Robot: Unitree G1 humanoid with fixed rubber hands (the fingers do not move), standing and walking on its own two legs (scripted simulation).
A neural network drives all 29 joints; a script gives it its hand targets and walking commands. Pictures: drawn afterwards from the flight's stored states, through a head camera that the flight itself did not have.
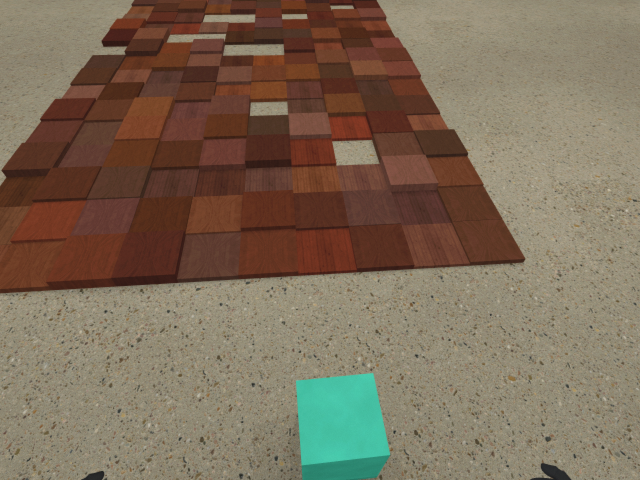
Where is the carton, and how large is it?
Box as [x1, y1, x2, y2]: [296, 373, 389, 479]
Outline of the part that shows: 372,373 296,381 303,479 360,479 376,477 387,459 389,451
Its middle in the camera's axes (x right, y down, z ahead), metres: +0.05 +0.52 +1.05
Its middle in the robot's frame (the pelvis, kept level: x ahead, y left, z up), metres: +0.37 -0.05 -0.66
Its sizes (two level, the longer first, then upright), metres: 0.210 0.200 0.250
